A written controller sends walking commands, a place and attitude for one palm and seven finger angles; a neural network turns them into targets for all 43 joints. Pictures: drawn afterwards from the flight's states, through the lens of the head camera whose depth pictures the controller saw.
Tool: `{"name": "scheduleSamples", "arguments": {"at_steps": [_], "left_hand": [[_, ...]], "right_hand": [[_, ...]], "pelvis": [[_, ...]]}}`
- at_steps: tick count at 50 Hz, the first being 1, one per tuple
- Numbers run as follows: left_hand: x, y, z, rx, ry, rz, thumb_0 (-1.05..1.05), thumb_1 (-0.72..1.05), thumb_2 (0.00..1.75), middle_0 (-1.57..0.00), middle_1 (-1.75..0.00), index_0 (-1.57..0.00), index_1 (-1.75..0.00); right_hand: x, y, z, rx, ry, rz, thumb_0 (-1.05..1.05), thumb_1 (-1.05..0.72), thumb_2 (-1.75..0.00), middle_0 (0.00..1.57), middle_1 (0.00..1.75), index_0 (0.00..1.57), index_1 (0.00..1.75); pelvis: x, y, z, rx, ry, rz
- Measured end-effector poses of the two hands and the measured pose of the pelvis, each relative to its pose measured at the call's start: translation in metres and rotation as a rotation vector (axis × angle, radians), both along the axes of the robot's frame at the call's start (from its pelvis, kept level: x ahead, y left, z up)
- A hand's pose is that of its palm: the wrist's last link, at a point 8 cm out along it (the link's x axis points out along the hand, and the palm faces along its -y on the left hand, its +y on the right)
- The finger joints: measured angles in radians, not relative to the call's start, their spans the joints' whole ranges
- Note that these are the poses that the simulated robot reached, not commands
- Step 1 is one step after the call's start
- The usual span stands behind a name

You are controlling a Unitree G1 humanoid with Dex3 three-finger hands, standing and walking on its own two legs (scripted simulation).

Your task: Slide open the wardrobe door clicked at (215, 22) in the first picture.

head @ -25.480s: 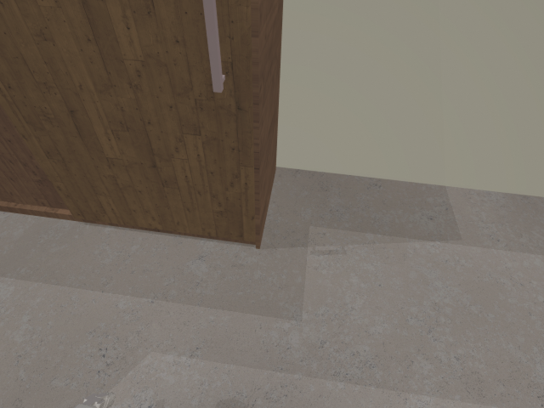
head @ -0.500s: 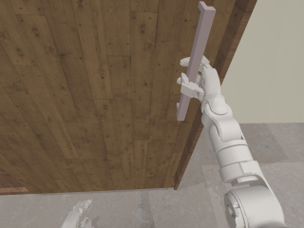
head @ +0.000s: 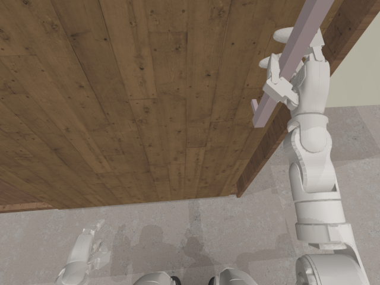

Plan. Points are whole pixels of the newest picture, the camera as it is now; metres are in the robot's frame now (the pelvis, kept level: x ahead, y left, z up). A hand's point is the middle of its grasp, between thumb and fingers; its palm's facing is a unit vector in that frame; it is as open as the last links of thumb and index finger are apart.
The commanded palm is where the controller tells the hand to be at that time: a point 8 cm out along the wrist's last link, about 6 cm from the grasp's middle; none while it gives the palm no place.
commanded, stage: step sideways, sliding the door along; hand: right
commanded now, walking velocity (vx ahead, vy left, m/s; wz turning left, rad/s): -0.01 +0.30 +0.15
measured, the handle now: (283, 55) +0.46 -0.14 +0.20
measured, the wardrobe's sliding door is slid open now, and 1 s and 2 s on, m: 0.05 0.24 0.46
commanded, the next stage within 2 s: none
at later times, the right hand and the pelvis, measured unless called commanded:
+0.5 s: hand (234, 78) +0.42 -0.06 +0.19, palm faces +0.33 +0.94 -0.08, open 6.4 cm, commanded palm +0.38 -0.04 +0.18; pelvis +0.06 +0.13 -0.01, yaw -4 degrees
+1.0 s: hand (156, 82) +0.41 +0.07 +0.19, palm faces +0.27 +0.96 -0.04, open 6.4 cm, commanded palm +0.37 +0.09 +0.18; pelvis +0.09 +0.23 +0.00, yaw -2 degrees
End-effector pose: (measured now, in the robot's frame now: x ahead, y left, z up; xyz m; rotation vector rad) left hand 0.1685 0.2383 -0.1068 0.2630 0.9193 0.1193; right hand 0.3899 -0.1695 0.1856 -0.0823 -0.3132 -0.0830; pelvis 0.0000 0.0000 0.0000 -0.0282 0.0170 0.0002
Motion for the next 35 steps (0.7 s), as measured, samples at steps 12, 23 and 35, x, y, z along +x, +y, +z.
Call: {"name": "scheduleSamples", "arguments": {"at_steps": [12, 23, 35], "left_hand": [[0.055, -0.002, 0.010, -0.135, -0.053, -0.141, 0.01, 0.91, 0.90, -0.20, -0.30, -0.20, -0.30], [0.120, 0.075, -0.008, -0.156, -0.155, -0.165, 0.01, 0.90, 0.90, -0.21, -0.30, -0.21, -0.30], [0.119, 0.133, 0.025, -0.094, -0.122, -0.198, 0.01, 0.91, 0.90, -0.20, -0.30, -0.20, -0.30]], "right_hand": [[-0.002, 0.020, -0.002, 0.002, -0.037, -0.043, -0.03, -0.72, -0.84, 0.46, 1.40, 0.24, 1.38], [-0.006, 0.058, -0.003, -0.041, -0.068, -0.243, -0.05, -0.69, -0.85, 0.46, 1.40, 0.22, 1.33], [-0.010, 0.106, -0.004, -0.010, -0.085, -0.194, -0.04, -0.70, -0.82, 0.46, 1.40, 0.25, 1.31]], "pelvis": [[0.019, 0.059, 0.005, 0.102, -0.052, 0.010], [0.055, 0.132, -0.012, 0.065, -0.027, -0.059], [0.077, 0.175, 0.007, 0.105, -0.061, -0.026]]}}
